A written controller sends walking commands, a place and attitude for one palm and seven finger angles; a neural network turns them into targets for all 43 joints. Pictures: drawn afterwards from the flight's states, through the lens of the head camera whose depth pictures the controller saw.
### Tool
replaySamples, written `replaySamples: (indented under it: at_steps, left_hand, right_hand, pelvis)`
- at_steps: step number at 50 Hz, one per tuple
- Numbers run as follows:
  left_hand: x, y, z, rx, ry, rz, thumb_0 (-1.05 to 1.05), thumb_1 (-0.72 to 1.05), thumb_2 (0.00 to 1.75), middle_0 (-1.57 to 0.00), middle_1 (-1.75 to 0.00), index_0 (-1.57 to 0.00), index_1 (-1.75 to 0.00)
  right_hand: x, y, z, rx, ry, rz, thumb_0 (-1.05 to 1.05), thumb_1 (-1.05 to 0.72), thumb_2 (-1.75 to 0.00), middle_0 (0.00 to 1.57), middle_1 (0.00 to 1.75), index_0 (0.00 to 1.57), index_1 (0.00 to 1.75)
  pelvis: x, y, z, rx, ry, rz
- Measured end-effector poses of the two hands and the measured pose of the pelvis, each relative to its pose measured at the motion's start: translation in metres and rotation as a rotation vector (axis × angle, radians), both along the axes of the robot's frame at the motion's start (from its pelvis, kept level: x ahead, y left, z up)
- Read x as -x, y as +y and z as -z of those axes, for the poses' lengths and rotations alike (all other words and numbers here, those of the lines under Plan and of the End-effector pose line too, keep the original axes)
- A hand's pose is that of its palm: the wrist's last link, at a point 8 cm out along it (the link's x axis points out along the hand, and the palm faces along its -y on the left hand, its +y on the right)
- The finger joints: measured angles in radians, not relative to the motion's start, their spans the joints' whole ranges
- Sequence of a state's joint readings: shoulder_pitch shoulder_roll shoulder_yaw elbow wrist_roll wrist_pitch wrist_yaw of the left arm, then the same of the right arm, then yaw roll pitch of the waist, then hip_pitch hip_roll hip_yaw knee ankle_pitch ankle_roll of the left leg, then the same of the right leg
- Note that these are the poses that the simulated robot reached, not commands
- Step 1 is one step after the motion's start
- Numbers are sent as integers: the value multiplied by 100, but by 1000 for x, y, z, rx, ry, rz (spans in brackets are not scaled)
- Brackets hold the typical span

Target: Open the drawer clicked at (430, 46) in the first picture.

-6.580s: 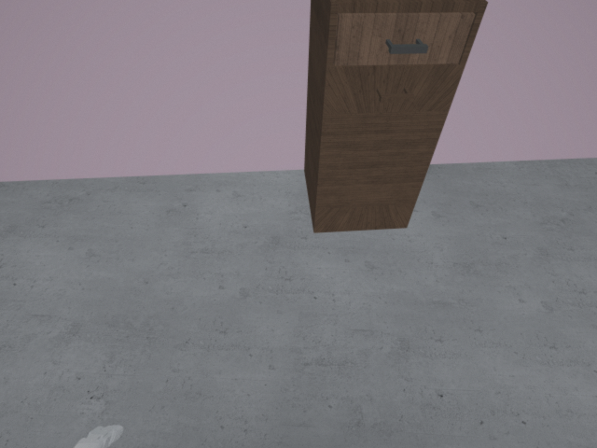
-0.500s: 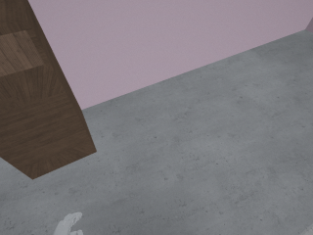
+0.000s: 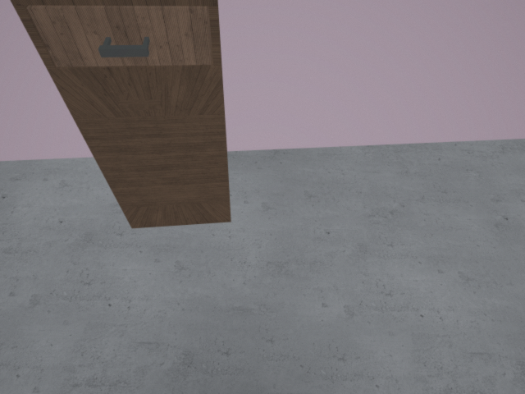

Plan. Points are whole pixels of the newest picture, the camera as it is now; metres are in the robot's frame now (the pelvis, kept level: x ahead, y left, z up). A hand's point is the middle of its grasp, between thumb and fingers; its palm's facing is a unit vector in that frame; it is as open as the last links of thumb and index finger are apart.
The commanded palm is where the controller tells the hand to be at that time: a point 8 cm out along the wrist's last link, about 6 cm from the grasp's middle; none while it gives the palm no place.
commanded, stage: turn to face it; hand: left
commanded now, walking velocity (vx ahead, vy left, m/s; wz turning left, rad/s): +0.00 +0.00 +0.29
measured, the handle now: (125, 46) +0.80 +0.38 +0.08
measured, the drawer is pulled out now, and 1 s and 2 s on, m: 0.00 0.00 0.00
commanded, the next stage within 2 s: take the last steps up to it in 0.26 s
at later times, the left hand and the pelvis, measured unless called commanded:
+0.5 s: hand out of the picture +0.03 +0.18 -0.14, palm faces +0.14 -0.95 -0.26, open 7.4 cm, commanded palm none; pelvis -0.02 -0.02 +0.01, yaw +7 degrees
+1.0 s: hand out of the picture -0.10 +0.17 -0.16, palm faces +0.34 -0.93 -0.13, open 7.4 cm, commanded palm none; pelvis +0.05 +0.06 +0.01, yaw +12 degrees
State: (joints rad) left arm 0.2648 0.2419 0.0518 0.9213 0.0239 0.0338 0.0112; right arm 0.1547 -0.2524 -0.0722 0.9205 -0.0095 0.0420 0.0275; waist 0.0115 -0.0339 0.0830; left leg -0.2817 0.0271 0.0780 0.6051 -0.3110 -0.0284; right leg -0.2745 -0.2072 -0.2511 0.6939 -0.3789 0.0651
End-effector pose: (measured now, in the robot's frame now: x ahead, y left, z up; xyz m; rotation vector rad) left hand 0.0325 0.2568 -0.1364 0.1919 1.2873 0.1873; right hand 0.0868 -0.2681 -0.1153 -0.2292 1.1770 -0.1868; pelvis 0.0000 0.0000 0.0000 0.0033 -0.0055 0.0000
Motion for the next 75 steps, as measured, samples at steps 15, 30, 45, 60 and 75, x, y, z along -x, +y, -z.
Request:
replaySamples:
  at_steps: [15,30,45,60,75]
  left_hand:
    - [9,19,-21,-7,-49,-74,1,91,90,-20,-29,-20,-30]
    - [61,-54,-39,-6,-60,-150,0,91,90,-20,-30,-20,-30]
    - [155,-71,-27,130,249,-353,1,91,90,-20,-30,-20,-30]
    - [-8,70,-2,112,103,-220,1,91,90,-20,-29,-20,-30]
    - [-265,98,-18,54,-154,-32,0,91,90,-19,-29,-20,-30]
  right_hand:
    - [1,54,-10,-59,-36,-77,0,-90,-90,20,30,20,30]
    - [60,4,16,-128,148,-63,0,-91,-90,20,30,20,30]
    - [-14,59,6,-94,168,-185,1,-91,-90,20,30,19,29]
    - [-113,158,-15,-39,-64,-127,-4,-96,-90,20,30,20,30]
    - [-43,178,10,-120,403,61,0,-91,-90,20,30,20,30]
  pelvis:
    - [12,13,-18,9,-25,-68]
    - [16,-26,-24,-44,-30,-138]
    - [-28,21,-24,0,3,-209]
    - [-103,109,-20,10,-17,-167]
    - [-216,116,-11,-2,-19,-148]
